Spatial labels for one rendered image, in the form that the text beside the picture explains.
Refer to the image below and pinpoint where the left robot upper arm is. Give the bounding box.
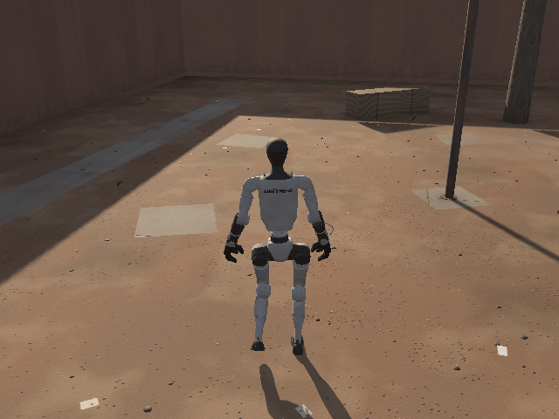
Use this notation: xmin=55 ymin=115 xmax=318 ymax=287
xmin=236 ymin=176 xmax=259 ymax=226

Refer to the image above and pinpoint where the right robot thigh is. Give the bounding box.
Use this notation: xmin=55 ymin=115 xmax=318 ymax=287
xmin=291 ymin=243 xmax=311 ymax=302

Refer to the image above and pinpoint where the right robot forearm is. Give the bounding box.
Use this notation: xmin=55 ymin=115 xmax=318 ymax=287
xmin=312 ymin=210 xmax=329 ymax=245

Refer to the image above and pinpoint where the left robot forearm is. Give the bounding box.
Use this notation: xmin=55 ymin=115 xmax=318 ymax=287
xmin=226 ymin=212 xmax=245 ymax=247

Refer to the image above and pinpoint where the robot left hand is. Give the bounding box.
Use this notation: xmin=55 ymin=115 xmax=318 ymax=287
xmin=224 ymin=243 xmax=244 ymax=263

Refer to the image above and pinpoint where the right robot upper arm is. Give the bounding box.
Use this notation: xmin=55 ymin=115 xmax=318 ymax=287
xmin=296 ymin=175 xmax=321 ymax=223

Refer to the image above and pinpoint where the robot right hand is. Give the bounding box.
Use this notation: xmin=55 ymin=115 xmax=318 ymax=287
xmin=311 ymin=242 xmax=331 ymax=261

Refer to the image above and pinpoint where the robot right shin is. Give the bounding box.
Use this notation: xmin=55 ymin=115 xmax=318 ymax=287
xmin=293 ymin=287 xmax=306 ymax=343

